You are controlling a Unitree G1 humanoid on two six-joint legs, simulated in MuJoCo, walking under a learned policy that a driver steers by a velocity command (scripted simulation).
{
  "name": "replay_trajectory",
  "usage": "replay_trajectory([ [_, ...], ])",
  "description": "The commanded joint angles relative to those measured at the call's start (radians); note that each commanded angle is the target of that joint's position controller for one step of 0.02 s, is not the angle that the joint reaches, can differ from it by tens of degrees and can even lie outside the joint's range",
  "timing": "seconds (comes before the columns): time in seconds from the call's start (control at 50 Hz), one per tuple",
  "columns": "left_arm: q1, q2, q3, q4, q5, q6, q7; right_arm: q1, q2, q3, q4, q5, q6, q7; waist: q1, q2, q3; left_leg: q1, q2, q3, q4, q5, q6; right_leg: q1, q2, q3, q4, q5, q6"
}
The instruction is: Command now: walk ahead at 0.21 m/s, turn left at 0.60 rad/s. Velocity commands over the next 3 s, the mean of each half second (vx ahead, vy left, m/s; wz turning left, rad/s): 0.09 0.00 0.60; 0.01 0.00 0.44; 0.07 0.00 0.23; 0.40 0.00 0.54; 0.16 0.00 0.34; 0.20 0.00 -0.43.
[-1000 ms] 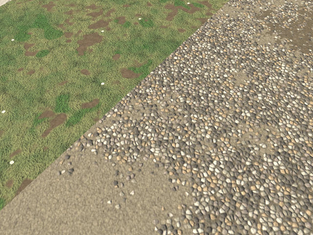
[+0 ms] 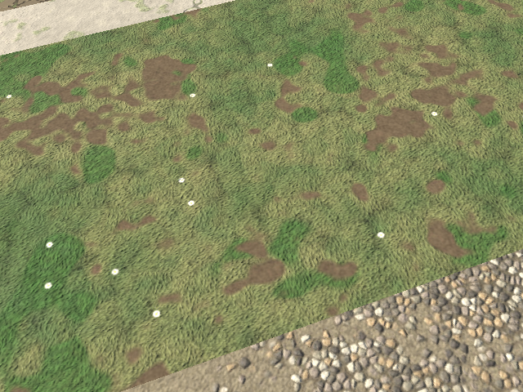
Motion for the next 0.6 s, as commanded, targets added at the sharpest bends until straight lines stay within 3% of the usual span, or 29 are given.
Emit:
replay_trajectory([
  [0.02,0.080,0.123,0.032,-0.021,-0.005,-0.018,0.001,0.083,-0.037,-0.011,-0.051,-0.001,0.021,0.021,0.001,-0.178,-0.146,-0.086,0.039,-0.012,0.009,0.049,-0.023,0.196,-0.274,0.164,-0.154,0.744,-0.160],
  [0.1,0.064,0.133,0.037,-0.010,-0.006,-0.002,0.007,-0.020,-0.011,0.004,-0.098,-0.006,0.036,0.035,0.003,-0.180,-0.126,-0.106,0.076,0.026,-0.155,0.164,-0.029,0.176,-0.272,0.053,-0.179,0.657,-0.158],
  [0.16,0.053,0.145,0.043,-0.007,-0.007,0.007,0.004,-0.082,0.007,0.018,-0.125,-0.003,0.037,0.046,0.014,-0.194,-0.119,0.009,0.088,0.071,-0.340,0.245,-0.015,0.122,-0.251,-0.032,-0.164,0.558,-0.132],
  [0.24,0.093,0.188,0.062,0.002,-0.009,0.030,0.000,-0.142,-0.016,0.011,-0.160,-0.004,0.036,0.044,0.047,-0.199,-0.111,0.066,0.072,0.109,-0.487,0.158,0.008,0.163,-0.292,-0.036,-0.087,0.454,-0.108],
  [0.28,0.096,0.193,0.067,0.006,-0.017,0.051,0.004,-0.119,-0.017,0.006,-0.163,-0.010,0.024,0.038,0.032,-0.168,-0.116,0.143,0.055,0.117,-0.628,0.174,0.034,0.164,-0.287,-0.056,0.027,0.367,-0.074],
  [0.3,0.138,0.185,0.067,0.019,-0.011,0.059,0.003,-0.066,-0.039,-0.002,-0.144,-0.022,0.010,0.026,0.013,-0.079,-0.152,0.249,0.055,0.068,-0.729,0.263,0.055,0.127,-0.249,-0.087,0.171,0.273,-0.033],
  [0.32,0.194,0.142,0.056,-0.008,0.002,0.068,-0.001,-0.008,-0.154,-0.028,-0.151,-0.028,-0.002,0.009,0.011,0.169,-0.205,0.392,0.296,-0.252,-0.798,0.550,0.117,-0.040,-0.163,-0.137,0.445,-0.089,0.028],
  [0.34,0.145,0.108,0.042,-0.071,0.000,0.088,0.002,0.031,-0.246,-0.056,-0.158,0.012,0.008,0.004,-0.015,0.262,-0.236,0.436,0.474,-0.542,-0.826,0.807,0.310,-0.258,0.016,-0.053,0.618,-0.543,0.070],
  [0.36,0.094,0.139,0.047,-0.060,0.007,0.103,0.008,0.077,-0.203,-0.053,-0.139,0.031,0.013,0.002,-0.051,0.112,-0.246,0.437,0.437,-0.468,-0.822,0.772,0.336,-0.277,-0.019,0.070,0.707,-0.496,0.076],
  [0.38,0.065,0.125,0.046,-0.064,-0.008,0.105,0.008,0.027,-0.159,-0.037,-0.133,0.023,0.019,-0.006,-0.022,0.095,-0.173,0.370,0.383,-0.379,-0.828,0.710,0.312,-0.290,-0.030,0.092,0.711,-0.412,0.072],
  [0.4,0.056,0.120,0.045,-0.052,-0.012,0.100,0.011,-0.043,-0.118,-0.025,-0.135,0.016,0.026,-0.013,0.014,0.068,-0.112,0.298,0.308,-0.307,-0.850,0.619,0.258,-0.275,-0.048,0.111,0.650,-0.328,0.069],
  [0.44,0.086,0.139,0.052,-0.032,0.009,0.103,0.010,-0.117,-0.076,-0.011,-0.150,0.016,0.030,-0.019,0.048,0.090,-0.118,0.247,0.229,-0.246,-0.855,0.599,0.211,-0.210,-0.034,0.098,0.611,-0.248,0.070],
  [0.5,0.084,0.117,0.049,-0.032,0.001,0.113,0.003,-0.086,-0.100,-0.021,-0.135,0.012,0.021,-0.008,0.044,0.040,-0.157,0.248,0.222,-0.267,-0.856,0.572,0.215,-0.185,-0.012,0.106,0.560,-0.236,0.074],
  [0.6,0.013,0.107,0.044,-0.059,-0.002,0.115,0.008,-0.043,-0.118,-0.034,-0.120,0.002,0.030,-0.001,0.006,0.074,-0.133,0.240,0.216,-0.372,-0.885,0.297,0.222,-0.181,0.010,0.126,0.407,-0.234,0.066],
])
